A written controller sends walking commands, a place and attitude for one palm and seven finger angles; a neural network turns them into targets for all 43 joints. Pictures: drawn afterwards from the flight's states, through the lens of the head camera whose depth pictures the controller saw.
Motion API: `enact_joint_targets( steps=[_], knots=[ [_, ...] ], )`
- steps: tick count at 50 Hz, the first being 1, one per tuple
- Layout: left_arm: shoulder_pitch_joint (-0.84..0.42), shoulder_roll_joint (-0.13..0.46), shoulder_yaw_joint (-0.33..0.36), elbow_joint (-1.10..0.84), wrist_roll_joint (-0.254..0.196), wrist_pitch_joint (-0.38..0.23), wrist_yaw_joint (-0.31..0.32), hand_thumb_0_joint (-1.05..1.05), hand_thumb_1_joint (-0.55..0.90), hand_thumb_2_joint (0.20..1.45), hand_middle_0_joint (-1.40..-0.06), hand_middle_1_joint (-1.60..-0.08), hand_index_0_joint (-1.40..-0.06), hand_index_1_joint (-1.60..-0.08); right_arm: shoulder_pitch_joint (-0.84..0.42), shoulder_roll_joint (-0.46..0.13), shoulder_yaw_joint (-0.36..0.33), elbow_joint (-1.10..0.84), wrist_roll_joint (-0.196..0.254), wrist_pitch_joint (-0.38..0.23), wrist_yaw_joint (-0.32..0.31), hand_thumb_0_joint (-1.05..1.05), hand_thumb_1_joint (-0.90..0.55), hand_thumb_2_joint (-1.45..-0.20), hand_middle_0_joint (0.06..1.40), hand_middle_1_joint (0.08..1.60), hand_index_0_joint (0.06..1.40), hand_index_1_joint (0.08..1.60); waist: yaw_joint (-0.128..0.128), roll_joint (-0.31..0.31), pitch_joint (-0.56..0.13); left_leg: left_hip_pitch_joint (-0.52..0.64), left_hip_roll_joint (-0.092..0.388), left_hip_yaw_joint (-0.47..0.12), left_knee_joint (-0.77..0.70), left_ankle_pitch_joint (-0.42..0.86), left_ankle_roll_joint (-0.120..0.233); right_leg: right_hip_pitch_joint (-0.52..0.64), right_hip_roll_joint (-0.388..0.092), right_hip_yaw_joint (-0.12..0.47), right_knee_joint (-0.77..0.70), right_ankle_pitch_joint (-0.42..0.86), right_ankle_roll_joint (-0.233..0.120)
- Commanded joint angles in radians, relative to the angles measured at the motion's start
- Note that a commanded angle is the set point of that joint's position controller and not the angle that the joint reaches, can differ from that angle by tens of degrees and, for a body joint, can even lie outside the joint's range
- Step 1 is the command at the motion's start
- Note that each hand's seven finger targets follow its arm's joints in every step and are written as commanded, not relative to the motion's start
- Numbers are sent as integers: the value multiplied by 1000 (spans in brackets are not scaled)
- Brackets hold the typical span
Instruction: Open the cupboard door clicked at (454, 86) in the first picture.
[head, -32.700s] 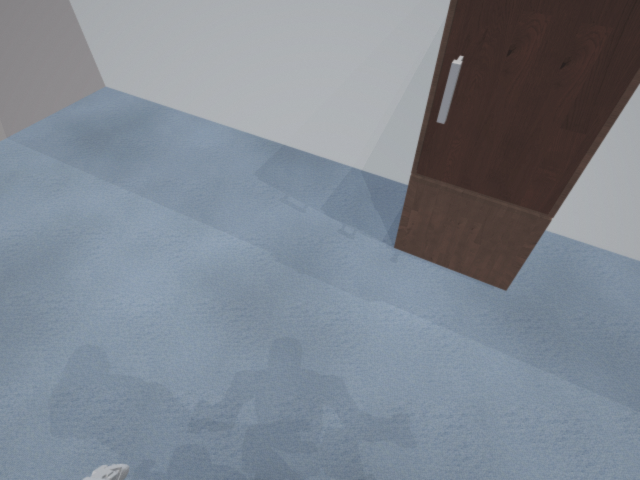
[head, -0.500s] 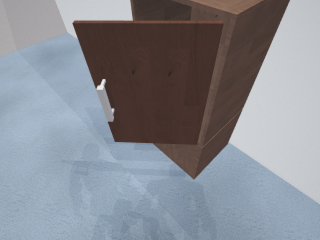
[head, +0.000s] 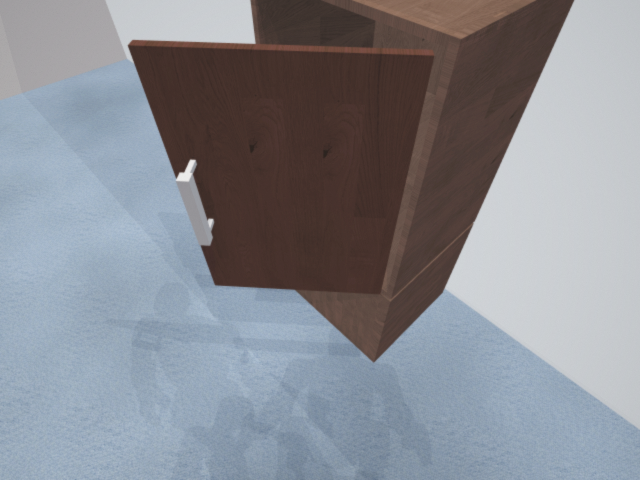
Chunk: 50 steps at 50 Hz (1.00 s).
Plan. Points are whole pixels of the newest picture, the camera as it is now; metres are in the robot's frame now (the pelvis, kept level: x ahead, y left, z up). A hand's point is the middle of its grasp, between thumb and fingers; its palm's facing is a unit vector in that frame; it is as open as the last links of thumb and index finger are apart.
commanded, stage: look again from close up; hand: left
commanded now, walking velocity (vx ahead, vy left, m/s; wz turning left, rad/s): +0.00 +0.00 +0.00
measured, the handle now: (199, 204) +0.57 +0.26 -0.03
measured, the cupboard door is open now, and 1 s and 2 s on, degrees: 43 43 43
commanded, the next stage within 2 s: raise the hand with hooked fingers in 0.04 s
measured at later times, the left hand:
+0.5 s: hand (166, 470) +0.14 +0.20 -0.06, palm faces +0.02 -1.00 -0.06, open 8.3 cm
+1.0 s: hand (132, 441) +0.17 +0.24 -0.05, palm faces +0.01 -1.00 -0.05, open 11.3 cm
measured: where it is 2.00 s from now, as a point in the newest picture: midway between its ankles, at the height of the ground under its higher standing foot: outside the picture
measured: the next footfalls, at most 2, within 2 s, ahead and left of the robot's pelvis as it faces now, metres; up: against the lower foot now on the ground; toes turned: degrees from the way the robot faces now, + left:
none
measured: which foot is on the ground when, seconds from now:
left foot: down 0.00-1.00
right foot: down 0.00-1.00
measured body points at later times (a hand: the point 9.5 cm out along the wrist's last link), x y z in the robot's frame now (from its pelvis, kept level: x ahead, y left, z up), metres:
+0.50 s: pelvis -0.06 -0.03 -0.09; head +0.00 -0.03 +0.36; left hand +0.14 +0.25 -0.05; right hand +0.18 -0.28 -0.14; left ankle -0.03 +0.11 -0.74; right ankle -0.02 -0.11 -0.74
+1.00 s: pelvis -0.07 +0.00 -0.09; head +0.00 +0.01 +0.36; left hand +0.16 +0.30 -0.04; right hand +0.09 -0.24 -0.17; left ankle -0.03 +0.11 -0.74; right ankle -0.02 -0.11 -0.74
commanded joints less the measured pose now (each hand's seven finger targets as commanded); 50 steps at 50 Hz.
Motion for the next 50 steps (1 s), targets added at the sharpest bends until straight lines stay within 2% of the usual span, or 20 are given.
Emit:
enact_joint_targets(
  steps=[1, 6, 7, 8, 9, 10, 11, 12, 13, 14, 15, 17, 20, 23, 25, 27, 32, 38, 41, 50],
  knots=[
    [18, 165, 36, -48, -2, -17, 6, 0, 900, 900, -200, -300, -200, -300, 12, -141, -24, -33, 2, -15, -10, 0, -900, -900, 200, 300, 200, 300, 5, -2, -44, 7, 127, -96, -58, 251, 17, 12, -107, 94, -66, 292, -35],
    [11, 173, 38, -51, -2, -19, 5, 0, 900, 900, -200, -300, -200, -300, 8, -143, -24, -28, 1, -13, -9, 0, -900, -900, 200, 300, 200, 300, 3, -5, -47, 10, 127, -96, -63, 240, 12, 18, -106, 102, -77, 305, -38],
    [142, 97, 31, -17, 0, -33, 53, 0, 900, 900, -200, -300, -200, -300, -2, -108, -28, -84, 15, -12, -4, 0, -900, -900, 200, 300, 200, 300, 17, -22, -75, -43, 139, -37, 153, 326, -16, 45, -163, 122, -41, 667, 4],
    [-628, 441, 355, -1470, -160, -247, 43, 0, 877, 890, -202, -315, -202, -315, 44, -199, -68, -407, 59, -146, -35, 0, -900, -900, 200, 300, 200, 300, -48, 116, -545, 132, -1, -74, 38, 534, -2, 130, -51, 28, 54, 661, -44],
    [-5, 325, 287, -1120, -78, -208, 44, 0, 853, 880, -203, -330, -203, -330, -15, -150, -57, -393, 25, -232, -69, 0, -900, -900, 200, 300, 200, 300, 48, 280, -455, 214, 45, -64, 32, 685, 14, 45, -6, 2, 97, 426, -53],
    [211, 63, 163, -993, -160, -110, 39, 0, 830, 870, -205, -345, -205, -345, -38, -111, -54, -390, 42, -250, -59, 0, -900, -900, 200, 300, 200, 300, 5, 266, -296, 121, 45, -73, 61, 658, -24, -60, -7, -61, 59, 219, -37],
    [131, 23, 183, -944, -172, -129, 18, 0, 807, 860, -207, -360, -207, -360, 21, -121, -74, -369, 49, -253, -48, 0, -900, -900, 200, 300, 200, 300, -46, 79, -157, 25, 53, -82, 101, 566, -20, -154, -2, -74, 43, 234, -20],
    [113, 55, 231, -926, -196, -193, -16, 0, 783, 850, -208, -375, -208, -375, 2, -147, -100, -418, 32, -260, -45, 0, -900, -900, 200, 300, 200, 300, -38, -49, -67, -96, 30, -80, 161, 416, -10, -213, 4, -82, 69, 287, -10],
    [199, 62, 281, -822, -215, -261, -62, 0, 760, 840, -210, -390, -210, -390, 3, -154, -109, -426, 23, -260, -44, 0, -900, -900, 200, 300, 200, 300, -26, -176, -65, -209, 16, -65, 209, 290, -8, -268, 6, -89, 113, 257, 1],
    [269, 15, 275, -746, -237, -341, -118, 0, 737, 830, -212, -405, -212, -405, -13, -150, -108, -450, 19, -266, -38, 0, -900, -900, 200, 300, 200, 300, -6, -228, -59, -326, 4, -65, 264, 199, -10, -330, 7, -88, 179, 203, 5],
    [320, 13, 293, -701, -251, -419, -183, 0, 713, 820, -213, -420, -213, -420, -24, -145, -109, -479, 23, -279, -25, 0, -900, -900, 200, 300, 200, 300, 33, -163, -79, -393, -12, -54, 319, 159, -19, -354, -2, -66, 246, 186, -6],
    [279, 54, 327, -746, -292, -583, -313, 0, 667, 800, -217, -450, -217, -450, -48, -143, -111, -535, 24, -301, -7, 0, -900, -900, 200, 300, 200, 300, 61, -129, -209, -514, -30, -41, 438, 87, -26, -409, -3, -26, 367, 116, -11],
    [159, 151, 375, -751, -351, -734, -514, 0, 597, 770, -222, -495, -222, -495, -44, -156, -108, -598, 39, -331, 3, 0, -900, -900, 200, 300, 200, 300, 44, -73, -298, -693, -32, -48, 609, -15, -25, -484, -25, 102, 468, -12, -14],
    [63, 224, 427, -887, -441, -688, -616, 0, 527, 740, -227, -540, -227, -540, -56, -161, -99, -701, 59, -332, -21, 0, -900, -900, 200, 300, 200, 300, 47, -70, -413, -799, -29, -27, 696, -122, -3, -461, -40, 198, 435, -244, 6],
    [-28, 251, 434, -998, -478, -628, -614, 0, 480, 720, -230, -570, -230, -570, -43, -160, -89, -729, 65, -319, -40, 0, -900, -900, 200, 300, 200, 300, 29, -46, -401, -806, -10, -40, 712, -166, 8, -502, -23, 204, 412, -383, 3],
    [-94, 250, 405, -1092, -462, -584, -580, 0, 433, 700, -233, -600, -233, -600, -24, -156, -81, -723, 67, -312, -58, 0, -900, -900, 200, 300, 200, 300, 3, 20, -369, -776, 3, -48, 709, -188, 20, -544, -15, 192, 390, -437, 0],
    [-102, 245, 363, -1183, -382, -492, -491, 0, 317, 650, -242, -675, -242, -675, 6, -148, -63, -682, 58, -307, -80, 0, -900, -900, 200, 300, 200, 300, -22, 80, -363, -719, 15, -86, 664, -151, 26, -585, 16, 100, 431, -320, -11],
    [-35, 271, 420, -1079, -384, -408, -479, 0, 177, 590, -252, -765, -252, -765, 2, -142, -50, -669, 58, -296, -77, 0, -900, -900, 200, 300, 200, 300, 6, 59, -378, -715, 11, -103, 608, -128, 16, -541, 16, 51, 427, -286, -10],
    [-3, 272, 442, -1057, -400, -402, -482, 0, 107, 560, -257, -810, -257, -810, 4, -142, -49, -675, 55, -294, -67, 0, -900, -900, 200, 300, 200, 300, 24, 43, -394, -691, 9, -109, 578, -95, 13, -522, 22, 21, 440, -235, -15],
    [-52, 273, 423, -1064, -392, -436, -481, 0, -103, 470, -272, -945, -272, -945, 46, -169, -53, -684, 51, -298, -55, 0, -900, -900, 200, 300, 200, 300, 9, 48, -375, -634, 8, -122, 532, -100, 9, -577, 36, -34, 474, -189, -24]
  ],
)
